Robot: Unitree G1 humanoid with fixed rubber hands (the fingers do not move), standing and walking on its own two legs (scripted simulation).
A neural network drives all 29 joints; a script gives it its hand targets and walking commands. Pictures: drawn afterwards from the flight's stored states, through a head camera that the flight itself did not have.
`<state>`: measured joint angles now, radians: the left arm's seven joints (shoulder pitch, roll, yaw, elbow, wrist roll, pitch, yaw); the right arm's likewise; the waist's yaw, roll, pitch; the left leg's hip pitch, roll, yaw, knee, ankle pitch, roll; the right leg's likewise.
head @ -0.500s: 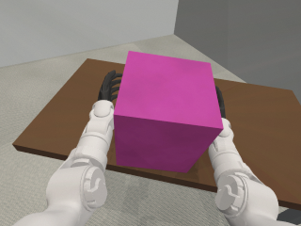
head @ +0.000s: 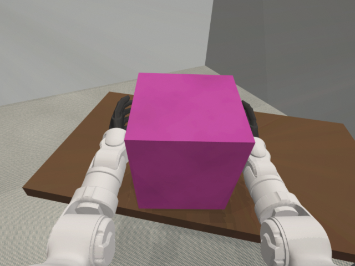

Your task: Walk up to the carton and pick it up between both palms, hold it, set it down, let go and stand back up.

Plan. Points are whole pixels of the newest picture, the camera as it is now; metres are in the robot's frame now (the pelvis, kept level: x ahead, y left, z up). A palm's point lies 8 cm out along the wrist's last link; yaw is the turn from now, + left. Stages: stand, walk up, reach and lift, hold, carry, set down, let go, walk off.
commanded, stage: reach and lift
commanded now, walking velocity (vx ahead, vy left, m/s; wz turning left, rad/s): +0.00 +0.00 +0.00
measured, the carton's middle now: (183, 144) +0.38 -0.03 +0.14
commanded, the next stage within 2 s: hold in 1.82 s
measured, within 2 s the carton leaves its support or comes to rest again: neither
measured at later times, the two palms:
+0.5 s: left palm (109, 125) +0.38 +0.13 +0.20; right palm (251, 130) +0.36 -0.17 +0.19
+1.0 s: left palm (96, 113) +0.37 +0.14 +0.24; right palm (250, 110) +0.36 -0.16 +0.25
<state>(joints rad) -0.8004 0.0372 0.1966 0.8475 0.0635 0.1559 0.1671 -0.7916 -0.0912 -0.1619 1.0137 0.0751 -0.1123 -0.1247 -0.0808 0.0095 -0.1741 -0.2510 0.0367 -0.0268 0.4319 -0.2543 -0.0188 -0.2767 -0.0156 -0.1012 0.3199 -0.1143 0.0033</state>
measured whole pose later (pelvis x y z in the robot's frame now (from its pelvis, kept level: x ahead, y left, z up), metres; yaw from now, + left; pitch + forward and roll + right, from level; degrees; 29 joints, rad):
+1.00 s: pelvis -0.03 +0.00 +0.00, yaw +1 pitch -2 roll -1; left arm -0.90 0.08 0.30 0.60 0.10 0.65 0.12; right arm -0.99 -0.12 -0.10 0.86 0.24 0.39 -0.20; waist -0.08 0.00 -0.14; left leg -0.16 0.02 -0.05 0.40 -0.20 -0.02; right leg -0.19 -0.02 -0.09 0.30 -0.07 0.00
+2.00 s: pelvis -0.02 +0.00 +0.00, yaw +0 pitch -2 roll -2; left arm -0.95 0.11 0.31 0.52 0.09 0.84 0.09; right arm -1.07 -0.17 -0.03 0.79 0.37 0.62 -0.28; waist -0.07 0.02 -0.19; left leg -0.16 0.03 -0.07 0.45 -0.25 -0.02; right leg -0.17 0.01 -0.06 0.30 -0.10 0.00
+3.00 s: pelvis -0.02 -0.01 +0.00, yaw +1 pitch +1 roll -2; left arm -1.01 0.15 0.34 0.61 0.07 0.84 0.06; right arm -1.15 -0.19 0.03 0.84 0.41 0.69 -0.32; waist -0.07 0.02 -0.25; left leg -0.22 0.03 -0.10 0.45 -0.24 -0.03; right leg -0.23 0.02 -0.05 0.31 -0.09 0.00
